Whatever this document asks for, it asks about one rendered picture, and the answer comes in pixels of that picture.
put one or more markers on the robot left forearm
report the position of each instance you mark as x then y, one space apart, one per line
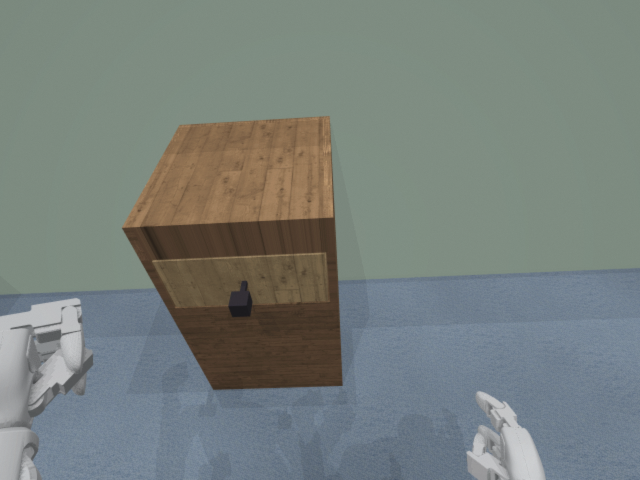
18 447

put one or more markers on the right robot hand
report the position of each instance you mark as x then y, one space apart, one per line
515 456

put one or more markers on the drawer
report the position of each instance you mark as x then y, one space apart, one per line
279 278

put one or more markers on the cabinet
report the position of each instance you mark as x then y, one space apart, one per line
247 188

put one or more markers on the handle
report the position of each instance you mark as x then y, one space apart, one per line
240 303

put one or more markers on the left robot hand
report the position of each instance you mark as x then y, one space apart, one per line
59 343

